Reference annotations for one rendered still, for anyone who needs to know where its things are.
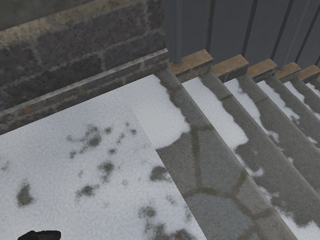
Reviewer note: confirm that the left robot hand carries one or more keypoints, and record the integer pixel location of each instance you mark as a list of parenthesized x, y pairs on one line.
[(41, 235)]

